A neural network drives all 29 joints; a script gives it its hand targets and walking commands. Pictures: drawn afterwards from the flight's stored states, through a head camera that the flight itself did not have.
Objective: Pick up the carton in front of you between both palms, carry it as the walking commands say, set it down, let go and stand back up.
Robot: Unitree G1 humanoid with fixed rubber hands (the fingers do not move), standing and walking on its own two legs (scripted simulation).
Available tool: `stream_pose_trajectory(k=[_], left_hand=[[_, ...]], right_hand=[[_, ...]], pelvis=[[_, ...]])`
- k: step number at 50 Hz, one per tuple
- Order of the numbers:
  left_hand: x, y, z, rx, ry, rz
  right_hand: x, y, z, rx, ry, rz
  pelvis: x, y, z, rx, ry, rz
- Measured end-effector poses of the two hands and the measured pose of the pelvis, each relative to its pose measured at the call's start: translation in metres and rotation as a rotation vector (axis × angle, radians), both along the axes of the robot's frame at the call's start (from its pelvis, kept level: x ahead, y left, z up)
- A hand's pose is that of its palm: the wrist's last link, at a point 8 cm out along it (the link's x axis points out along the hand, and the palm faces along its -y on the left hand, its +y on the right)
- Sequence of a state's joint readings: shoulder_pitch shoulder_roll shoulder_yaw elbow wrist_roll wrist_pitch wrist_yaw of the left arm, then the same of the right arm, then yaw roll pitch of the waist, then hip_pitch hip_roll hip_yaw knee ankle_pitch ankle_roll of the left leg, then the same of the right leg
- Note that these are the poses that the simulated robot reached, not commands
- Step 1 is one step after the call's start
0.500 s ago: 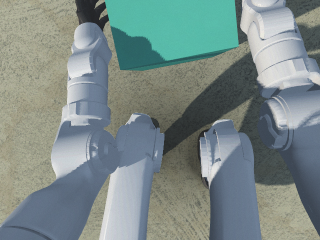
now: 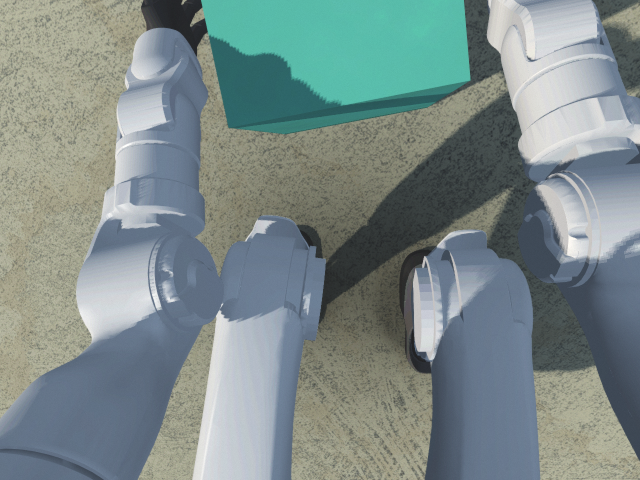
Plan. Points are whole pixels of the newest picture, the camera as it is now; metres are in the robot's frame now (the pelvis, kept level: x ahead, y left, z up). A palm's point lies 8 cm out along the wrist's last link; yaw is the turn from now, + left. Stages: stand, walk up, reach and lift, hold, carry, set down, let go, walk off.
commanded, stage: set down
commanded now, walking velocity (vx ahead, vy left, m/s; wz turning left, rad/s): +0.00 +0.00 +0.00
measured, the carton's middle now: (336, 23) +0.53 +0.04 -0.25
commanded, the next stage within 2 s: let go in 1.62 s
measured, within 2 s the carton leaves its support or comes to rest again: neither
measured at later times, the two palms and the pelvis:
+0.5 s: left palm (165, 46) +0.50 +0.22 -0.18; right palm out of the picture +0.56 -0.15 -0.19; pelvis -0.01 +0.00 +0.00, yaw +1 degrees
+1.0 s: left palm out of the picture +0.51 +0.22 -0.04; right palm out of the picture +0.58 -0.15 -0.04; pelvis +0.00 +0.01 +0.07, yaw +1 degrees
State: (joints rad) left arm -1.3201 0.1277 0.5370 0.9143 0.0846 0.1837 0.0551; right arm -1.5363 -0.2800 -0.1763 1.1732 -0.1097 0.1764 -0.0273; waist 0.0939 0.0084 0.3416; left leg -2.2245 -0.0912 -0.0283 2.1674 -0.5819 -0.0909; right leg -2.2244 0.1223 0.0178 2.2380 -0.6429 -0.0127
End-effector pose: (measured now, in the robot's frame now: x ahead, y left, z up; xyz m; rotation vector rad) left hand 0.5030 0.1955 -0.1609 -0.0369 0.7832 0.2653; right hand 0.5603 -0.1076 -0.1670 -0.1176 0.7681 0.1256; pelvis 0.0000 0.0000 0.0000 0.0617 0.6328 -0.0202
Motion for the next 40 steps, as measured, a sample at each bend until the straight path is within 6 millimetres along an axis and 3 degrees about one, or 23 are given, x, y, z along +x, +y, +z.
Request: stream_pose_trajectory(k=[17,26,33,40], left_hand=[[0.001,0.002,-0.004,0.001,-0.002,-0.028],[-0.006,0.024,-0.024,0.047,0.011,0.028],[0.004,0.032,-0.009,0.048,-0.062,0.042],[0.008,0.031,0.046,0.039,-0.14,0.053]], right_hand=[[0.001,-0.002,-0.007,0.018,-0.029,0.028],[-0.001,-0.049,-0.026,-0.067,-0.028,-0.065],[0.02,-0.043,-0.001,-0.045,-0.106,-0.06],[0.026,-0.03,0.053,-0.049,-0.151,-0.049]], pelvis=[[-0.004,0.0,-0.003,0.006,-0.028,0.004],[-0.005,0.002,-0.004,0.004,-0.024,0.008],[-0.005,0.005,-0.008,-0.002,-0.013,0.014],[-0.004,0.008,0.013,-0.014,0.008,0.031]])
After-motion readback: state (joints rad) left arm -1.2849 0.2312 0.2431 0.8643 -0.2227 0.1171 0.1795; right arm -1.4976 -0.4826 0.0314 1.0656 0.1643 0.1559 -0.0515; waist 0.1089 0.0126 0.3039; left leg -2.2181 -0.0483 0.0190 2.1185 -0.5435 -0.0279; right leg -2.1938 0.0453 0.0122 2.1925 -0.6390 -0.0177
